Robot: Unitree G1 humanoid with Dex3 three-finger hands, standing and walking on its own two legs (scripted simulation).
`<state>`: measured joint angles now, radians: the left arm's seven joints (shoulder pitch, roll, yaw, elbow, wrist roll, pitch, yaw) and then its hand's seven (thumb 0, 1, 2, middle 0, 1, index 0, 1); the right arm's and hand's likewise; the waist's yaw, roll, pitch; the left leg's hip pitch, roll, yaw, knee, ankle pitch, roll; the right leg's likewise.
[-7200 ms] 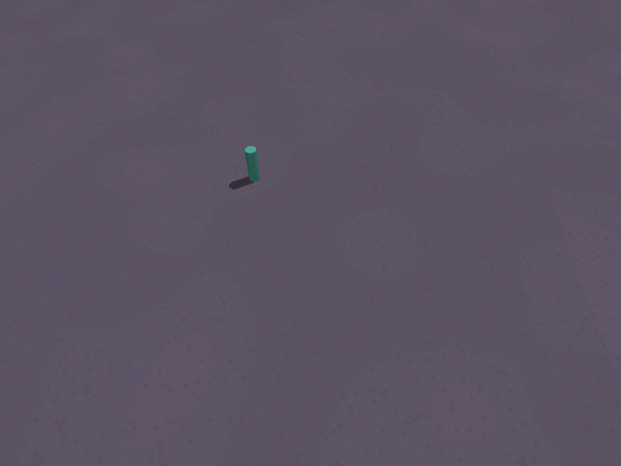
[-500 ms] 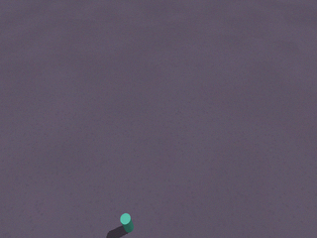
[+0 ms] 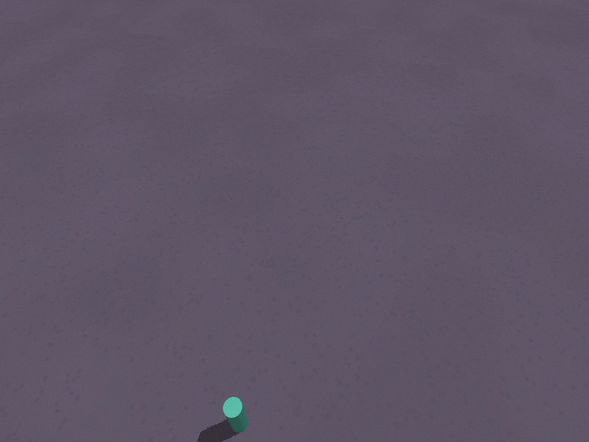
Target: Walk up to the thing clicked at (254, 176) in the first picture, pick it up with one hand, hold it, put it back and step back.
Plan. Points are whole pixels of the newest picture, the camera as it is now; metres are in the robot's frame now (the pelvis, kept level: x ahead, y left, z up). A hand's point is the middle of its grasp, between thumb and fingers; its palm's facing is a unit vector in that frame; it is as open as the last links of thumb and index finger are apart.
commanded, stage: stand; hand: left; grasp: from the side
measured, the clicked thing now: (236, 415) +0.34 +0.19 -0.70
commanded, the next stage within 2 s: go down in 0.50 s
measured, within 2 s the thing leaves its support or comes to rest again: neither
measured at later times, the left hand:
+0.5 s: hand out of the picture +0.07 +0.25 -0.16, palm faces -0.03 -0.94 -0.35, open 7.4 cm
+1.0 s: hand out of the picture +0.15 +0.27 -0.18, palm faces +0.05 -0.94 -0.33, open 14.4 cm
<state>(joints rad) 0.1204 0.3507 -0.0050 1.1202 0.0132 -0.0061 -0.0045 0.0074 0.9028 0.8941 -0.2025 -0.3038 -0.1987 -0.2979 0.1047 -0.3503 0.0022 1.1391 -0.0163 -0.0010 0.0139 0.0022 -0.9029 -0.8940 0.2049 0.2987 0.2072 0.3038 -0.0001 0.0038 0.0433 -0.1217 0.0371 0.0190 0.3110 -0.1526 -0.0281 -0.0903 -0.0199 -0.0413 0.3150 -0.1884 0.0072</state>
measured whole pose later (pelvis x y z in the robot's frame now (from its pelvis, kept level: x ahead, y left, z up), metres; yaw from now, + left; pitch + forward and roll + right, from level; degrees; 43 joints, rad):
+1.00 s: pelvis -0.01 +0.01 -0.04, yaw -1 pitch +9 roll +0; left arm 0.02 0.35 0.23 0.95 0.08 0.03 -0.06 0.00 0.05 0.23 -0.05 -0.10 -0.05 -0.09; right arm 0.26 -0.24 -0.03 0.71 0.01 -0.06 -0.01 0.00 -0.90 -0.89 0.21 0.30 0.21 0.30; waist -0.04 -0.01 -0.04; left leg -0.59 0.05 0.02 0.76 -0.33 -0.02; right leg -0.55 -0.02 -0.03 0.75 -0.36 0.01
